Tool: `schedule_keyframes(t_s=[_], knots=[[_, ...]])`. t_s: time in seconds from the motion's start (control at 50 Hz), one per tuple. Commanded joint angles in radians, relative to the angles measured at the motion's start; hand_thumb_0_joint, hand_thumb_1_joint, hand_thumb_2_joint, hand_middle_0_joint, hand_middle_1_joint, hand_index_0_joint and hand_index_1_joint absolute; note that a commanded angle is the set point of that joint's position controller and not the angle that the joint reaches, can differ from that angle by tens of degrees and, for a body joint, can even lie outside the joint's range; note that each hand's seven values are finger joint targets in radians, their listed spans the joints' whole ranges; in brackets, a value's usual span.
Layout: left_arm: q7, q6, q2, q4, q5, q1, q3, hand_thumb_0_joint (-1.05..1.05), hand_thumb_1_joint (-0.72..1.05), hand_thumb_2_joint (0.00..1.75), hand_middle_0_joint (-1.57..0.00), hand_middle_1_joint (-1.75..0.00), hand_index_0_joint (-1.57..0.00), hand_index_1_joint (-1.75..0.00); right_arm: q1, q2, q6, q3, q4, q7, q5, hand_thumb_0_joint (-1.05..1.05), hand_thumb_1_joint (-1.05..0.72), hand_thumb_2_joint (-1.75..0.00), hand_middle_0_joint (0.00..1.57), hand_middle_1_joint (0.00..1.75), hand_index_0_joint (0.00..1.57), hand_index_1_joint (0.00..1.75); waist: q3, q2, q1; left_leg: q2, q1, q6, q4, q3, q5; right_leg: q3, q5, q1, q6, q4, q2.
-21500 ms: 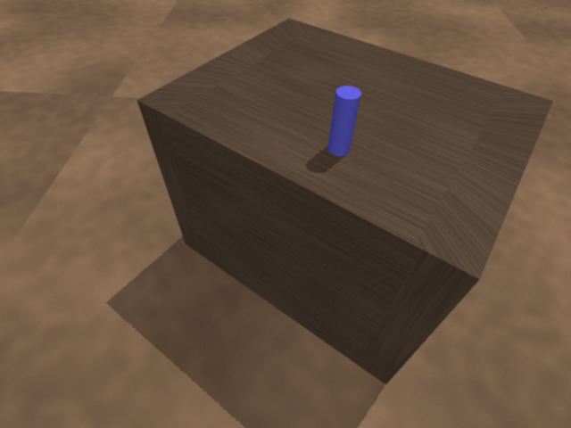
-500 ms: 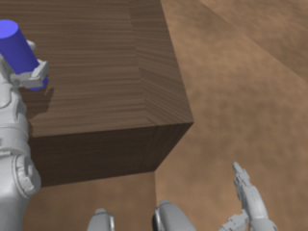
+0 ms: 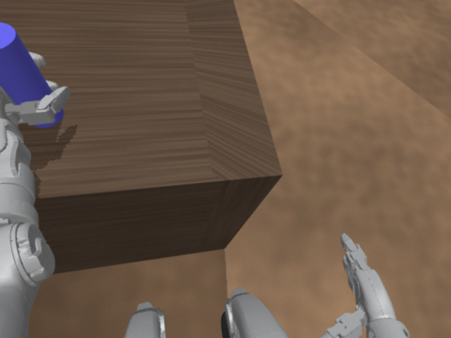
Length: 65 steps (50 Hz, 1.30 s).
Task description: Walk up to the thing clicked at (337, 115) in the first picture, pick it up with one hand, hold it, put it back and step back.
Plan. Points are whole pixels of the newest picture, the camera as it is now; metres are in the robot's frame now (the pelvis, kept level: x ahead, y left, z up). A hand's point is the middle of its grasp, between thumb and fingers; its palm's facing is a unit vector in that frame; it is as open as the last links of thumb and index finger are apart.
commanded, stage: open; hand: left
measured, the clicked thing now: (23, 82) +0.52 +0.24 +0.09
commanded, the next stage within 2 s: withdraw in 0.34 s
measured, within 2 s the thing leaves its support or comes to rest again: neither
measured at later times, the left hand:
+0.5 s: hand (39, 93) +0.52 +0.23 +0.06, palm faces +0.23 -0.97 +0.01, open 16.3 cm
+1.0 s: hand out of the picture +0.52 +0.30 +0.18, palm faces +0.31 -0.94 -0.17, open 17.6 cm
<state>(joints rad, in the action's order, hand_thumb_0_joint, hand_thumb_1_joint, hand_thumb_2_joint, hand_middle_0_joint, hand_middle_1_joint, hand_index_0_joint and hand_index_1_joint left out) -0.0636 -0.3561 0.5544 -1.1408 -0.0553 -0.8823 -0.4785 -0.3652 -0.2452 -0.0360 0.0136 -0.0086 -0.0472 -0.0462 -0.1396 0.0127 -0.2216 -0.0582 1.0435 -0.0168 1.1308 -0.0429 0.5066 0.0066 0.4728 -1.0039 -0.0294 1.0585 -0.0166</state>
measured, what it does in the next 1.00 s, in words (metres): stands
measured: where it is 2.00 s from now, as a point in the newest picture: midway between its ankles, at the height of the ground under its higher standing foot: outside the picture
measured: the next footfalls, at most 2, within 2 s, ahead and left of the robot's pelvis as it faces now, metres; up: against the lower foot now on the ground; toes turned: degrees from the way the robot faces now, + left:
none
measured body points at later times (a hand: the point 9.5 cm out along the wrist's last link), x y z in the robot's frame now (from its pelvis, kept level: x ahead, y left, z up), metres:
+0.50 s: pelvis -0.01 +0.00 +0.00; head +0.13 +0.04 +0.43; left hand +0.51 +0.28 +0.07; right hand +0.15 -0.26 -0.01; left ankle +0.01 +0.12 -0.65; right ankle +0.01 -0.14 -0.65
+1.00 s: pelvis +0.01 +0.00 +0.03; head +0.11 +0.02 +0.47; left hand +0.50 +0.35 +0.19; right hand +0.16 -0.25 -0.01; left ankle +0.01 +0.12 -0.65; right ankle +0.01 -0.14 -0.65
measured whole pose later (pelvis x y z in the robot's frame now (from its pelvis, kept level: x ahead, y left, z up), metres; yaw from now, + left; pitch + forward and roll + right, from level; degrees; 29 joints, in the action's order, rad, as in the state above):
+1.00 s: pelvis +0.01 +0.00 +0.03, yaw +0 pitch +19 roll -2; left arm -0.11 -0.12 0.74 -1.18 0.03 -0.97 -0.45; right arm -0.36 -0.25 -0.08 0.00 -0.11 -0.03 0.01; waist -0.13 0.03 -0.16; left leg -0.05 0.83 -0.01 0.95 -0.02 0.45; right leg -0.01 0.41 -0.79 -0.04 0.88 -0.01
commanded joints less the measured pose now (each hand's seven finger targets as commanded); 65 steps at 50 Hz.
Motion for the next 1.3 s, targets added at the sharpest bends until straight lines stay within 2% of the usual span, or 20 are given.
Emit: schedule_keyframes(t_s=[0.0, 0.06, 0.16, 0.36, 0.44, 0.48, 0.64, 0.7, 0.76, 0.86, 0.88, 0.92, 0.96, 1.02, 1.04, 1.06, 1.12, 1.14, 1.24, 1.28], knots=[[-0.008, -0.069, 0.224, 0.209, -0.009, -0.435, -0.004, 0.00, -0.28, 0.50, -0.92, -0.77, -0.94, -0.76, -0.041, -0.158, 0.059, 0.097, 0.193, 0.025, 0.000, 0.00, 0.52, -0.05, 0.05, 0.05, 0.05, 0.05, -0.529, 0.153, -0.014, 0.022, -0.386, 0.028, -0.105, 0.018, -0.433, 0.018, -0.403, 0.242, 0.040, -0.096, -0.020], [-0.004, -0.079, 0.272, 0.221, -0.003, -0.436, -0.024, 0.00, -0.34, 0.39, -0.80, -0.63, -0.81, -0.62, -0.047, -0.154, 0.057, 0.093, 0.177, 0.023, 0.000, 0.00, 0.52, -0.05, 0.05, 0.05, 0.05, 0.05, -0.541, 0.168, -0.002, 0.026, -0.374, 0.033, -0.096, 0.019, -0.430, 0.014, -0.402, 0.245, 0.039, -0.095, -0.018], [-0.001, -0.075, 0.254, 0.207, 0.001, -0.434, -0.009, 0.00, -0.43, 0.25, -0.60, -0.43, -0.60, -0.43, -0.044, -0.153, 0.057, 0.095, 0.158, 0.020, -0.002, 0.00, 0.52, -0.05, 0.05, 0.05, 0.05, 0.05, -0.518, 0.189, -0.004, 0.018, -0.409, 0.023, -0.096, 0.007, -0.470, 0.024, -0.389, 0.201, 0.046, -0.086, -0.022], [0.012, -0.074, 0.253, 0.206, 0.008, -0.448, -0.004, 0.00, -0.61, 0.01, -0.23, -0.08, -0.22, -0.09, -0.033, -0.159, 0.058, 0.099, 0.180, 0.023, -0.004, 0.00, 0.52, -0.05, 0.05, 0.05, 0.05, 0.05, -0.513, 0.182, -0.010, 0.017, -0.389, 0.021, -0.116, 0.005, -0.385, 0.029, -0.321, 0.199, 0.048, -0.093, -0.026], [0.006, -0.071, 0.246, 0.190, -0.001, -0.440, -0.008, 0.00, -0.61, 0.01, -0.08, -0.04, -0.08, -0.05, -0.083, -0.159, 0.054, 0.107, 0.135, 0.023, -0.006, 0.00, 0.54, -0.05, 0.05, 0.05, 0.05, 0.05, -0.509, 0.206, -0.019, 0.013, -0.417, 0.014, -0.100, 0.000, -0.454, 0.035, -0.354, 0.171, 0.050, -0.081, -0.029], [0.003, -0.080, 0.309, 0.279, 0.000, -0.473, -0.028, 0.00, -0.61, 0.02, -0.06, -0.04, -0.07, -0.04, -0.031, -0.160, 0.059, 0.103, 0.191, 0.024, -0.001, 0.00, 0.54, -0.05, 0.05, 0.05, 0.05, 0.05, -0.595, 0.218, -0.005, 0.018, -0.433, 0.021, -0.093, 0.006, -0.475, 0.022, -0.396, 0.233, 0.046, -0.081, -0.023], [-0.014, -0.025, 0.417, 0.366, 0.006, -0.547, -0.058, 0.00, -0.61, 0.01, -0.05, -0.04, -0.06, -0.04, -0.037, -0.163, 0.036, 0.097, 0.185, 0.043, 0.007, 0.00, 0.52, -0.05, 0.05, 0.05, 0.05, 0.05, -0.642, 0.272, 0.027, 0.018, -0.521, 0.009, -0.142, 0.015, -0.526, 0.018, -0.425, 0.319, 0.049, -0.115, -0.019], [-0.037, 0.038, 0.390, 0.309, 0.000, -0.518, -0.030, 0.00, -0.61, 0.00, -0.05, -0.03, -0.06, -0.03, -0.036, -0.135, 0.032, 0.060, 0.121, 0.047, 0.018, 0.00, 0.52, -0.06, 0.05, 0.05, 0.05, 0.05, -0.556, 0.247, 0.035, 0.022, -0.509, 0.014, -0.165, 0.022, -0.523, 0.016, -0.442, 0.333, 0.043, -0.149, -0.020], [-0.065, 0.089, 0.353, 0.221, -0.001, -0.496, 0.002, 0.00, -0.61, 0.00, -0.05, -0.04, -0.06, -0.03, -0.022, -0.148, 0.034, 0.071, 0.073, 0.051, 0.025, 0.00, 0.53, -0.05, 0.05, 0.05, 0.05, 0.05, -0.473, 0.211, 0.025, 0.021, -0.488, 0.020, -0.199, 0.028, -0.470, 0.015, -0.413, 0.322, 0.043, -0.185, -0.018], [-0.111, 0.132, 0.402, 0.150, -0.012, -0.494, -0.015, 0.00, -0.57, 0.08, -0.06, -0.04, -0.04, -0.06, 0.005, -0.153, 0.044, 0.066, 0.053, 0.049, 0.042, 0.00, 0.61, -0.03, 0.05, 0.05, 0.05, 0.05, -0.412, 0.131, 0.041, 0.024, -0.459, 0.030, -0.245, 0.034, -0.422, 0.018, -0.397, 0.372, 0.038, -0.230, -0.018], [-0.051, 0.156, 0.544, 0.200, 0.091, -0.483, 0.003, 0.00, -0.56, 0.06, -0.06, -0.05, -0.05, -0.06, -0.027, -0.176, 0.023, 0.086, 0.064, 0.044, 0.051, 0.00, 0.61, -0.04, 0.05, 0.05, 0.05, 0.05, -0.469, 0.181, 0.083, 0.035, -0.537, 0.016, -0.280, 0.048, -0.445, 0.020, -0.416, 0.409, 0.040, -0.252, -0.014], [-0.030, 0.191, 0.445, 0.127, 0.078, -0.458, 0.032, 0.00, -0.55, 0.05, -0.06, -0.05, -0.06, -0.05, -0.027, -0.179, 0.006, 0.086, 0.072, 0.033, 0.058, 0.00, 0.61, -0.04, 0.05, 0.05, 0.05, 0.05, -0.404, 0.118, 0.055, 0.028, -0.541, 0.014, -0.292, 0.042, -0.466, 0.028, -0.421, 0.389, 0.038, -0.265, -0.024], [-0.006, 0.206, 0.528, 0.156, 0.099, -0.441, -0.002, 0.00, -0.57, 0.06, -0.06, -0.07, -0.07, -0.07, -0.010, -0.198, -0.007, 0.109, 0.068, 0.028, 0.066, 0.00, 0.58, -0.05, 0.05, 0.05, 0.05, 0.05, -0.447, 0.105, 0.078, 0.025, -0.570, 0.015, -0.296, 0.038, -0.502, 0.030, -0.443, 0.420, 0.037, -0.269, -0.024], [0.017, 0.220, 0.601, 0.164, 0.121, -0.405, -0.038, 0.00, -0.57, 0.05, -0.06, -0.07, -0.07, -0.06, -0.001, -0.155, -0.029, 0.054, 0.086, 0.009, 0.077, 0.00, 0.57, -0.05, 0.05, 0.05, 0.05, 0.05, -0.460, 0.086, 0.113, 0.037, -0.513, 0.022, -0.304, 0.052, -0.538, 0.013, -0.531, 0.540, 0.034, -0.266, -0.007], [0.023, 0.223, 0.589, 0.152, 0.120, -0.376, -0.037, 0.00, -0.58, 0.06, -0.06, -0.04, -0.05, -0.06, 0.007, -0.118, -0.032, 0.009, 0.089, 0.002, 0.081, 0.00, 0.54, -0.06, 0.05, 0.05, 0.05, 0.05, -0.444, 0.066, 0.127, 0.045, -0.486, 0.029, -0.305, 0.062, -0.536, 0.003, -0.568, 0.575, 0.027, -0.273, -0.002], [0.025, 0.226, 0.579, 0.143, 0.121, -0.347, -0.036, 0.00, -0.59, 0.07, -0.07, -0.04, -0.05, -0.06, -0.008, -0.118, -0.039, 0.012, 0.070, 0.000, 0.083, 0.00, 0.53, -0.07, 0.05, 0.05, 0.05, 0.05, -0.433, 0.049, 0.123, 0.046, -0.477, 0.032, -0.316, 0.064, -0.516, -0.001, -0.564, 0.582, 0.026, -0.278, 0.000], [0.038, 0.241, 0.568, 0.224, 0.120, -0.313, -0.028, 0.00, -0.59, 0.06, -0.07, -0.04, -0.05, -0.06, -0.028, -0.179, -0.047, 0.082, 0.027, -0.002, 0.082, 0.00, 0.54, -0.07, 0.05, 0.05, 0.05, 0.05, -0.464, 0.181, 0.139, 0.036, -0.643, 0.011, -0.323, 0.057, -0.617, 0.011, -0.521, 0.488, 0.038, -0.295, -0.005], [0.036, 0.239, 0.533, 0.304, 0.115, -0.355, 0.004, 0.00, -0.60, 0.06, -0.07, -0.04, -0.05, -0.06, -0.023, -0.137, -0.044, 0.049, 0.018, -0.010, 0.084, 0.00, 0.53, -0.07, 0.05, 0.05, 0.05, 0.05, -0.476, 0.221, 0.142, 0.032, -0.688, 0.006, -0.318, 0.054, -0.647, 0.016, -0.514, 0.465, 0.039, -0.300, -0.007], [0.060, 0.275, 0.408, 0.393, 0.091, -0.090, 0.038, 0.00, -0.60, 0.06, -0.07, -0.04, -0.05, -0.06, 0.000, -0.222, -0.028, 0.147, -0.029, 0.000, 0.093, 0.00, 0.51, -0.07, 0.05, 0.05, 0.05, 0.05, -0.439, 0.186, 0.155, 0.013, -0.753, -0.007, -0.350, 0.039, -0.659, 0.039, -0.467, 0.461, 0.046, -0.319, -0.014], [0.058, 0.272, 0.317, 0.632, 0.071, -0.076, 0.094, 0.00, -0.60, 0.06, -0.07, -0.04, -0.05, -0.06, -0.030, -0.143, -0.019, 0.091, -0.100, -0.002, 0.097, 0.00, 0.51, -0.07, 0.05, 0.05, 0.05, 0.05, -0.424, 0.225, 0.181, 0.010, -0.782, -0.013, -0.364, 0.032, -0.682, 0.050, -0.452, 0.455, 0.051, -0.315, -0.014]])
